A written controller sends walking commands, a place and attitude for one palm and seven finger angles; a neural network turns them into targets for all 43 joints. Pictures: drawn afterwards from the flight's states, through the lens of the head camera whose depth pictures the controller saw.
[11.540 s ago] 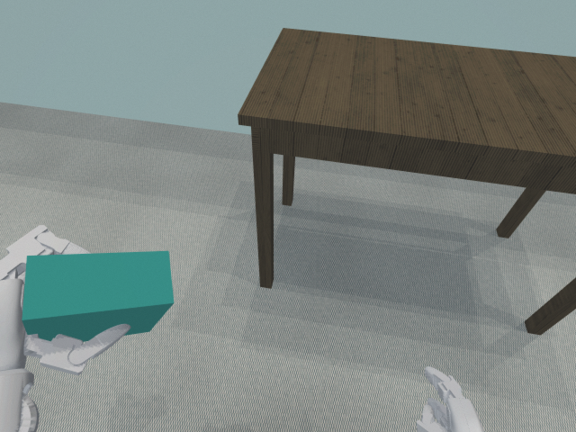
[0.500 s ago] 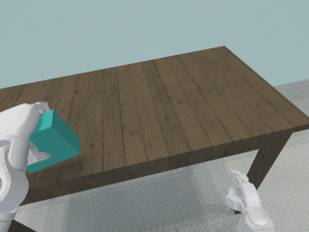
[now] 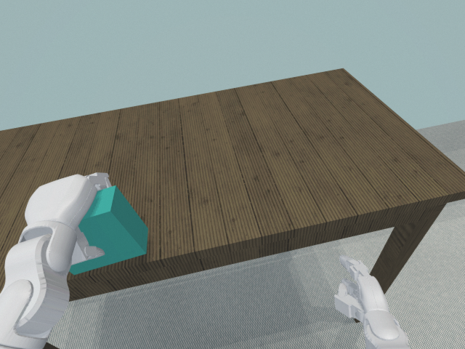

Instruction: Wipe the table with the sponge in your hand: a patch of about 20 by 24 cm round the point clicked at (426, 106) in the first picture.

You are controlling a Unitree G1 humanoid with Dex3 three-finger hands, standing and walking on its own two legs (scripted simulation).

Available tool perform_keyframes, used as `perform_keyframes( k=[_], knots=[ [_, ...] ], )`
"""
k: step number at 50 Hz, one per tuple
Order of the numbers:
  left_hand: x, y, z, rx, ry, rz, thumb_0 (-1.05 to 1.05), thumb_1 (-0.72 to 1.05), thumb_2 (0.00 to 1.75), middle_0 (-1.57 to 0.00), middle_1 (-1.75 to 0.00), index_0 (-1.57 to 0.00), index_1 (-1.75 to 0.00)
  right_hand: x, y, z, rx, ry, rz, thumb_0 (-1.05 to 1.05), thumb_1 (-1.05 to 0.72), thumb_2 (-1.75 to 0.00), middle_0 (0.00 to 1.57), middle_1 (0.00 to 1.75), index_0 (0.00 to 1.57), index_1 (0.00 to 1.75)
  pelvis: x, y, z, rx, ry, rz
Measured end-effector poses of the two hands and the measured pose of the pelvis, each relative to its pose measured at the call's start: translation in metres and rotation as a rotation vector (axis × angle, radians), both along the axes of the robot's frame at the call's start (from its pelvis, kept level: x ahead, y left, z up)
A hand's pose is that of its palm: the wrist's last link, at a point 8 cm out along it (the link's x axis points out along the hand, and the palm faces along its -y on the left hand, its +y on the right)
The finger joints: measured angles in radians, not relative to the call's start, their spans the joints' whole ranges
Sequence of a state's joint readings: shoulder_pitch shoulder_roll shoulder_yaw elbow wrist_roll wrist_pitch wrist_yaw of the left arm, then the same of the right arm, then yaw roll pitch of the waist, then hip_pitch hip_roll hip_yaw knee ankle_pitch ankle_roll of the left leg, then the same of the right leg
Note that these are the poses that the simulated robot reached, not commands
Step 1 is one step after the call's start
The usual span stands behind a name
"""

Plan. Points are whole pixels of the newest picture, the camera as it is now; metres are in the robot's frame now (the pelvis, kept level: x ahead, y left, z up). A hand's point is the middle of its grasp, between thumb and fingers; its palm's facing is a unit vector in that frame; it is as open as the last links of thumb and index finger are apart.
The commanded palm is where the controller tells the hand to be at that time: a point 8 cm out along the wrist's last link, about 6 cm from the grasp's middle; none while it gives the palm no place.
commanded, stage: move the sponge above the wiping area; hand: left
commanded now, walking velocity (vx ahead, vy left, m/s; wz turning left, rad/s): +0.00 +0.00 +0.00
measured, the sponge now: (100, 238) +0.24 +0.28 +0.09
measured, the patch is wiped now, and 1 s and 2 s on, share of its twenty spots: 0.00 0.05 0.05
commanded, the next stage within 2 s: none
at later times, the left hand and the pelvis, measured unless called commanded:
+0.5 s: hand (96, 224) +0.24 +0.28 +0.12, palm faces -0.10 -0.05 -0.99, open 9.7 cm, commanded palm +0.22 +0.30 +0.23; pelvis +0.00 -0.01 +0.00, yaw +0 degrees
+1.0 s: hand (94, 206) +0.26 +0.27 +0.15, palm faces +0.09 -0.02 -1.00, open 9.7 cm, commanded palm +0.23 +0.30 +0.22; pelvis +0.01 +0.00 +0.00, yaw +0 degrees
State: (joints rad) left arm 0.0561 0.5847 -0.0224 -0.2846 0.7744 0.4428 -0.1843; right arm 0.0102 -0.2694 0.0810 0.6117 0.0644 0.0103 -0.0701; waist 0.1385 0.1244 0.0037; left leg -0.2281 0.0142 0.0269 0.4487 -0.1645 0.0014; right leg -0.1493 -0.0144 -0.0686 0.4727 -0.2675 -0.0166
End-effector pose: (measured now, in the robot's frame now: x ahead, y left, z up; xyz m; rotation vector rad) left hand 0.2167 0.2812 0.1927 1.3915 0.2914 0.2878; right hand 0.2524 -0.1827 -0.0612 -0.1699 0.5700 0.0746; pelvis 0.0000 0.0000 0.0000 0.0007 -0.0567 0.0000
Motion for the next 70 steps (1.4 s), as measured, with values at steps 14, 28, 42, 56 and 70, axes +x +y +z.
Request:
perform_keyframes(
  k=[14, 28, 42, 56, 70],
  knots=[
    [0.009, 0.031, 0.055, 0.135, -0.185, 0.116, 0.0, -0.46, 1.01, -0.78, -1.34, -0.78, -1.34, -0.001, -0.007, -0.002, -0.012, 0.024, 0.003, 0.01, -0.9, -0.9, 0.2, 0.3, 0.2, 0.3, 0.0, -0.011, 0.001, -0.003, -0.019, 0.008],
    [0.011, -0.008, -0.002, 0.133, 0.014, -0.158, 0.0, -0.46, 1.01, -0.78, -1.34, -0.78, -1.35, -0.018, -0.029, -0.008, -0.076, 0.038, -0.045, 0.01, -0.9, -0.9, 0.2, 0.3, 0.2, 0.3, 0.005, -0.013, 0.0, -0.004, -0.02, 0.003],
    [0.021, 0.03, -0.006, 0.098, 0.103, 0.062, 0.0, -0.46, 1.01, -0.77, -1.35, -0.77, -1.35, -0.017, -0.028, -0.017, -0.03, 0.067, -0.066, 0.01, -0.9, -0.9, 0.2, 0.3, 0.2, 0.3, 0.004, -0.005, 0.0, -0.004, 0.009, 0.012],
    [0.017, 0.032, 0.037, 0.137, -0.181, 0.05, 0.0, -0.46, 1.01, -0.77, -1.35, -0.77, -1.36, -0.008, -0.003, -0.008, -0.013, 0.064, -0.011, 0.01, -0.9, -0.9, 0.2, 0.3, 0.2, 0.3, 0.007, -0.003, 0.001, -0.006, -0.008, 0.002],
    [0.02, -0.015, 0.001, 0.146, -0.02, -0.169, 0.0, -0.46, 1.01, -0.77, -1.36, -0.77, -1.36, -0.001, -0.001, -0.003, -0.04, 0.013, 0.006, 0.01, -0.9, -0.9, 0.2, 0.3, 0.2, 0.3, 0.006, -0.003, 0.001, -0.004, -0.011, 0.015]
  ],
)
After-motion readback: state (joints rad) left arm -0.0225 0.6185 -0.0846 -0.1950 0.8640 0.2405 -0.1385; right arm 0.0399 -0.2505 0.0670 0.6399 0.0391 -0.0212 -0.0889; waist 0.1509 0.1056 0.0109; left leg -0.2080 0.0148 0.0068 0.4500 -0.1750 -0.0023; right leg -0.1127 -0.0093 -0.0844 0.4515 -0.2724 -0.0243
